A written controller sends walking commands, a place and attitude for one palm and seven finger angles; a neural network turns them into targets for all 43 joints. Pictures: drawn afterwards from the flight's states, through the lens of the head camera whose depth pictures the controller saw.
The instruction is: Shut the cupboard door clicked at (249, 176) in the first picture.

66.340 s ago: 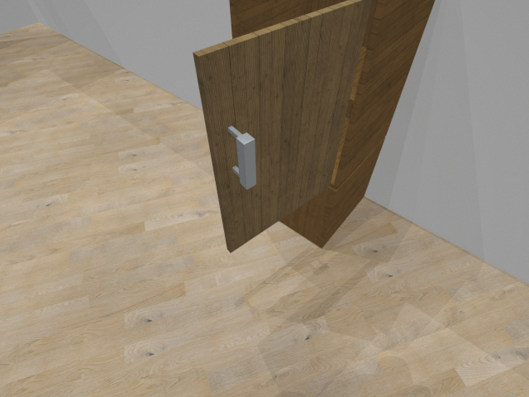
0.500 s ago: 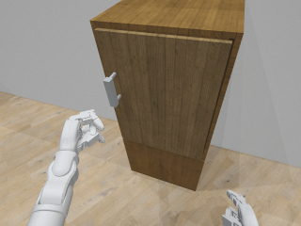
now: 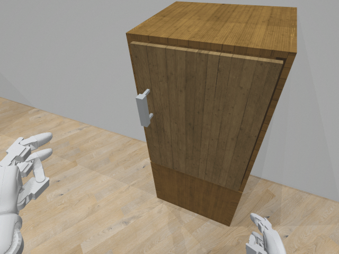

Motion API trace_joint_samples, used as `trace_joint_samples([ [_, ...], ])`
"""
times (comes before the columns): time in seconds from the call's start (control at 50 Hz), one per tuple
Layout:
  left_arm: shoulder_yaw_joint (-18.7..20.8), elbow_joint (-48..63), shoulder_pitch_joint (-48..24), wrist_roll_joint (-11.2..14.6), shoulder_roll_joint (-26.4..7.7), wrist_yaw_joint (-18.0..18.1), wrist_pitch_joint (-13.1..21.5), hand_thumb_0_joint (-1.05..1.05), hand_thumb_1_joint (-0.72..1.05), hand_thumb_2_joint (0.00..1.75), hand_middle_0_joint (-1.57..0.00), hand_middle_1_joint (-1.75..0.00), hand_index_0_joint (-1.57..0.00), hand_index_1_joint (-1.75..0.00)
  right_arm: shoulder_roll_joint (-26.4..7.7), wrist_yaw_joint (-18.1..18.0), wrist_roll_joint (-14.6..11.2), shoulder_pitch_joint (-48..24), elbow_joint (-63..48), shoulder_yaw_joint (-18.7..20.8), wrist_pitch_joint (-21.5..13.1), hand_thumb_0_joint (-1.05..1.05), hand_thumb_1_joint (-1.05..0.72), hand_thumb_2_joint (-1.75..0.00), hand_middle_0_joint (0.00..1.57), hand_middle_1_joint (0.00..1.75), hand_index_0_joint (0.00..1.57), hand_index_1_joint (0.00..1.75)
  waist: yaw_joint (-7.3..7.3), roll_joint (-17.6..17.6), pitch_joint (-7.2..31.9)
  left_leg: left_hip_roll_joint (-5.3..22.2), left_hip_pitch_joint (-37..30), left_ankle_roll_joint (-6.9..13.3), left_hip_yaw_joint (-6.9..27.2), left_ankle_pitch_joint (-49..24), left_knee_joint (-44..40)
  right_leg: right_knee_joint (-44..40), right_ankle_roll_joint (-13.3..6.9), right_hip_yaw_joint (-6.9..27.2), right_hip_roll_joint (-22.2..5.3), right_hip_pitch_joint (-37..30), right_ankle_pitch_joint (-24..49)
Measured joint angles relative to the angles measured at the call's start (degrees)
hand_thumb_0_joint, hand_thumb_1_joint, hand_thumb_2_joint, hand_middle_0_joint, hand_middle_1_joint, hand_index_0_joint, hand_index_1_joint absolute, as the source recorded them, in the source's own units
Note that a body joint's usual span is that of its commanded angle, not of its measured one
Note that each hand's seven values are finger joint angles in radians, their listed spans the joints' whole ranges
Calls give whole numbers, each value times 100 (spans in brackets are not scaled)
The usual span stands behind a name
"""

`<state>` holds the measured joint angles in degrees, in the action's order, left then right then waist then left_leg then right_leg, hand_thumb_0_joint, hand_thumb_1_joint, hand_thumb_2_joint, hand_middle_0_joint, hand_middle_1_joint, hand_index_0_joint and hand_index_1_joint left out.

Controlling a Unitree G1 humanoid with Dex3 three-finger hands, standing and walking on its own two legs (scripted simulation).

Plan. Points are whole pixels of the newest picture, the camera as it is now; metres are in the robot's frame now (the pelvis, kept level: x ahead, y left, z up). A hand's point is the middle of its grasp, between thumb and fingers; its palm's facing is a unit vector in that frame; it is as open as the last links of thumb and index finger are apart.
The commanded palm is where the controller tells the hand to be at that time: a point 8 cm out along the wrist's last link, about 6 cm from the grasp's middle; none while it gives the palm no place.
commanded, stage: draw the hand back to the body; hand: left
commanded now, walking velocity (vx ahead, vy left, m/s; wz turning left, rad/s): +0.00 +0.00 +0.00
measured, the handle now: (146, 107) +0.58 +0.16 +0.03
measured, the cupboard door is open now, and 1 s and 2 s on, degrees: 0 0 0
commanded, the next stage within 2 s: step back with the hand held close in 0.40 s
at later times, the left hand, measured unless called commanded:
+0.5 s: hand (43, 181) +0.19 +0.26 +0.16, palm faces +0.46 -0.80 -0.39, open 7.4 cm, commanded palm +0.14 +0.29 +0.17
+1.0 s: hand (25, 192) +0.17 +0.28 +0.15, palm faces +0.37 -0.79 -0.49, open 7.4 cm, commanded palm +0.11 +0.32 +0.17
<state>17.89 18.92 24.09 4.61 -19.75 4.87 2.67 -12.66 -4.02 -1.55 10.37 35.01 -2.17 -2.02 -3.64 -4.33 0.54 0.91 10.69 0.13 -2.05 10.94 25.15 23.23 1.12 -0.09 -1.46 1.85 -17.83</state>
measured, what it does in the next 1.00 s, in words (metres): stands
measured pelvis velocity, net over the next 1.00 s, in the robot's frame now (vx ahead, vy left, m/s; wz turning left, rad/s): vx -0.04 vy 0.02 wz -0.02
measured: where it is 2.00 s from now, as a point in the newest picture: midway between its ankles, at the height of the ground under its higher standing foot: outside the picture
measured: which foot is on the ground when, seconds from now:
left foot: down 0.00-1.00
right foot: down 0.00-1.00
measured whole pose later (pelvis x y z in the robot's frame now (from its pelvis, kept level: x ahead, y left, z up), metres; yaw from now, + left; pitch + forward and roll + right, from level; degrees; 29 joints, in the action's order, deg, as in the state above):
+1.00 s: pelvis -0.04 +0.02 -0.01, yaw -1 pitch +1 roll -1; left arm 23.1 25.4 30.9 4.9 -25.1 7.0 8.0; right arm -13.0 -5.3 -1.9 9.7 31.4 0.1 2.0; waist -0.3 -2.3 -0.3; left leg 1.0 20.6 1.8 -3.1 9.3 29.2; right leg 27.8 2.8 1.1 -1.6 12.3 -16.1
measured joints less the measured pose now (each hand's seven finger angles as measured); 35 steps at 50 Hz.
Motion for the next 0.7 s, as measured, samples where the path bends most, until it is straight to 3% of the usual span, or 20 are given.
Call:
trace_joint_samples([
  [0.1, 323, 195, 292, 2, -70, 68, 54, 2, 90, 90, -35, -44, -34, -45, -51, -22, -4, 53, 39, 67, -114, 1, -91, -89, 20, 30, 20, 30, -65, -27, 6, -4, -12, 2, 23, 31, 40, -5, 3, -24, 0, -44, -15],
  [0.22, 200, 24, 70, -28, 122, 109, 11, 2, 90, 90, -26, -35, -25, -35, -118, -64, 18, 21, 118, 91, -187, 1, -91, -89, 20, 30, 20, 30, -115, -25, -40, -34, -30, 7, 65, -14, 4, 20, 3, -70, -23, -52, -22],
  [0.54, 222, 150, 139, 23, 5, 23, 65, 2, 89, 90, -22, -30, -21, -30, -33, -68, 20, 18, 63, 91, -216, 1, -91, -89, 20, 30, 20, 30, -3, 32, -47, 79, -91, -70, 20, -4, -36, -35, -67, -9, 82, -85, 5],
  [0.7, 352, 238, 403, -37, -143, 46, 402, 2, 89, 90, -22, -30, -21, -30, -177, -86, 19, -63, -15, 214, 146, 1, -91, -89, 20, 30, 20, 30, 193, -72, 65, 111, 564, -27, 90, 127, 395, 166, -12, -67, 116, 438, -21],
])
